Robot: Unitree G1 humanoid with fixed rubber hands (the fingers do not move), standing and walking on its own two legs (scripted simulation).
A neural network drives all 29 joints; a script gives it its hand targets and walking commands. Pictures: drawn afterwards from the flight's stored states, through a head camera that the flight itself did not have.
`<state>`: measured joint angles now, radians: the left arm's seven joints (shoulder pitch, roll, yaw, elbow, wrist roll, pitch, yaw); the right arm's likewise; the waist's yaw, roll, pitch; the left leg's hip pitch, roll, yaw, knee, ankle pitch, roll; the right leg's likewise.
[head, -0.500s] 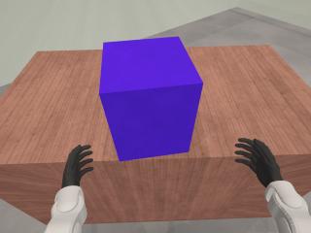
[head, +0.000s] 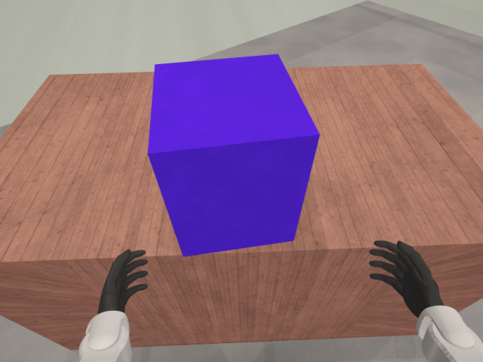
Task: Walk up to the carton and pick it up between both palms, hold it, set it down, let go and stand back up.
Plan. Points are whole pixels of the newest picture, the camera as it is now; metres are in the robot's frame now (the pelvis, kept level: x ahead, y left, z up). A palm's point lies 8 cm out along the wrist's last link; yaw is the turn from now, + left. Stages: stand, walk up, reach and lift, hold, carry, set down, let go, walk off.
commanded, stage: set down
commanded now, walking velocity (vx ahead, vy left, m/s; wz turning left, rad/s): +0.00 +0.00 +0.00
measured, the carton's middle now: (229, 158) +0.46 +0.05 +0.08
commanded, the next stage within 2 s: let go in 1.22 s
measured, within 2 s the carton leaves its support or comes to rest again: neither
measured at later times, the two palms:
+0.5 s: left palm (110, 325) +0.19 +0.23 -0.02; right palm (414, 313) +0.21 -0.25 -0.01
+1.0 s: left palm (113, 333) +0.19 +0.23 -0.06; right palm (407, 332) +0.19 -0.25 -0.05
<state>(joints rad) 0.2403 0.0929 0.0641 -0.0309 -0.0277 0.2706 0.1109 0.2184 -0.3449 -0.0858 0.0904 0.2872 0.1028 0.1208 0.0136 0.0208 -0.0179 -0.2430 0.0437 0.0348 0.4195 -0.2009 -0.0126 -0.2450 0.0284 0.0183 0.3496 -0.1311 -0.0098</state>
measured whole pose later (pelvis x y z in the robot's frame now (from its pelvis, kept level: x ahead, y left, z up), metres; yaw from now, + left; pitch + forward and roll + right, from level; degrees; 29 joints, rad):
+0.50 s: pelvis +0.01 +0.00 +0.00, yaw +0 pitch +2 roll -1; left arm 0.25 0.15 0.06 0.18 -0.03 0.18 0.08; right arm 0.23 -0.30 -0.09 0.25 0.24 0.03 0.11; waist 0.02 0.02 -0.01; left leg -0.24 0.04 0.03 0.42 -0.21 -0.01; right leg -0.25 0.03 0.02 0.35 -0.14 -0.01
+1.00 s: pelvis +0.02 +0.00 +0.00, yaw +0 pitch +3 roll -1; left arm 0.25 0.16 0.06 0.34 -0.03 0.09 0.05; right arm 0.23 -0.26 -0.09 0.50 0.17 -0.13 0.08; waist 0.01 0.02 0.01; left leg -0.24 0.04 0.03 0.42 -0.23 -0.01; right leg -0.24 0.03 0.02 0.35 -0.16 -0.01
